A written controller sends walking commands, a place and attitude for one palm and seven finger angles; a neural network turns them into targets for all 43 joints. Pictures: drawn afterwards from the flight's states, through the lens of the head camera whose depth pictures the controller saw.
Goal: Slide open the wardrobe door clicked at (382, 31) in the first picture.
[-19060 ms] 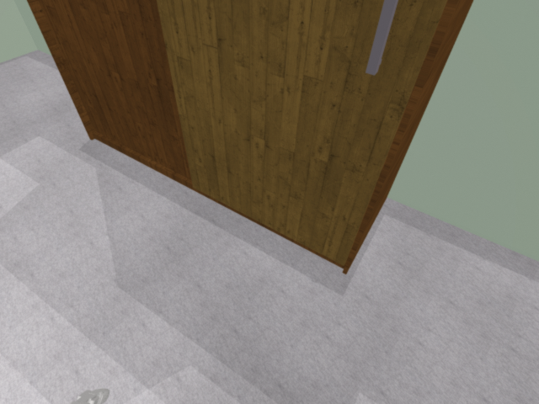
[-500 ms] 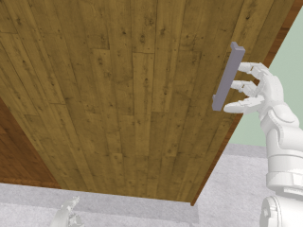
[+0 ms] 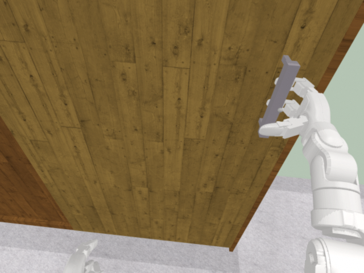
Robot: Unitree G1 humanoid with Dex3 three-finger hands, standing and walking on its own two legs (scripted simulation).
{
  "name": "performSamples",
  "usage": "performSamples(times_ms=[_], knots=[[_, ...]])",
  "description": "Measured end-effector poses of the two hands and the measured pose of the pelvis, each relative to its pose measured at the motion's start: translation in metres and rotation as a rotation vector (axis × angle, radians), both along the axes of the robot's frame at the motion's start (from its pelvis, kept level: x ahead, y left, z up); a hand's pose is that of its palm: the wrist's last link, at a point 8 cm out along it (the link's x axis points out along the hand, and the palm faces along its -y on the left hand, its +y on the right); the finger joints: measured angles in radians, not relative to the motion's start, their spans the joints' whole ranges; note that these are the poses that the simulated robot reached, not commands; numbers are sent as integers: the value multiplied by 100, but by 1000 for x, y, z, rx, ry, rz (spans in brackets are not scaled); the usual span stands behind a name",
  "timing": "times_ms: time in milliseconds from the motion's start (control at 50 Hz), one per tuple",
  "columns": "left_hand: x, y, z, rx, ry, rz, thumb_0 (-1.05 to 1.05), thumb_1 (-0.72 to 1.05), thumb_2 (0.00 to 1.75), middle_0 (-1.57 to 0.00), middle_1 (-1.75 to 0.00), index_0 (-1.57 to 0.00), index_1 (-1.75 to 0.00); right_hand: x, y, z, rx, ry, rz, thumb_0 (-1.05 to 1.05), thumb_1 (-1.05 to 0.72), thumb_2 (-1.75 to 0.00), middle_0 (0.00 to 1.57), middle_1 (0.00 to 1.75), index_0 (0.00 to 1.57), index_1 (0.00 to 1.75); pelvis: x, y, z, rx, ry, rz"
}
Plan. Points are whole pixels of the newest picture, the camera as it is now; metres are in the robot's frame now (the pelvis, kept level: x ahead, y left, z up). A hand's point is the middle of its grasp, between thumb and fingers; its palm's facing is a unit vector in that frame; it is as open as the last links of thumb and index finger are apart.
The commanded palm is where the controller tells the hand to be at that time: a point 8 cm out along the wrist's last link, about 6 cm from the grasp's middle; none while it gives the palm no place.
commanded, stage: slide the fingers in behind the handle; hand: right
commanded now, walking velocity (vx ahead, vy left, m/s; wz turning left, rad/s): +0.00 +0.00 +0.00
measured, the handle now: (274, 98) +0.45 -0.17 +0.21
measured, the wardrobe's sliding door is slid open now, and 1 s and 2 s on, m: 0.00 0.00 0.00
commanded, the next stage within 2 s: grip the handle and tug to test in 0.74 s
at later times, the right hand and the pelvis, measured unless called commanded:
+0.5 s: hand (277, 112) +0.38 -0.16 +0.22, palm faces +0.08 +1.00 +0.00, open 14.5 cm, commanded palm +0.36 -0.20 +0.21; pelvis +0.00 +0.01 +0.00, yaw +0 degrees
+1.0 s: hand (271, 110) +0.39 -0.15 +0.22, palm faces +0.05 +1.00 +0.00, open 13.5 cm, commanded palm +0.36 -0.20 +0.21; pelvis +0.00 +0.01 +0.00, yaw +0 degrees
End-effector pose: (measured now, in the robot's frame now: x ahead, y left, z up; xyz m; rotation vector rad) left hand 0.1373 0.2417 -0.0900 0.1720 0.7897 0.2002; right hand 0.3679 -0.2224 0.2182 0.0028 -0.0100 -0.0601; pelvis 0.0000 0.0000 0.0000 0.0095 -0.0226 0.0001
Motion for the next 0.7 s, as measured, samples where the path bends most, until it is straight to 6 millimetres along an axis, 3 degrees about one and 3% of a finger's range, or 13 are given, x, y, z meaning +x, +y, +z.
performSamples(times_ms=[400, 700], knots=[[23, 7, 9, -6, -56, -22, 1, 91, 90, -20, -30, -20, -30, -14, 10, 3, -4, -10, -24, -2, 50, -30, 23, 115, 21, 115, 2, 9, 0, -4, -14, 2], [23, -2, 1, -10, -15, -46, 1, 91, 90, -20, -30, -20, -30, -2, 22, 0, -2, 26, 6, -2, 50, -30, 27, 119, 27, 119, 1, 7, -1, -3, -4, -15]])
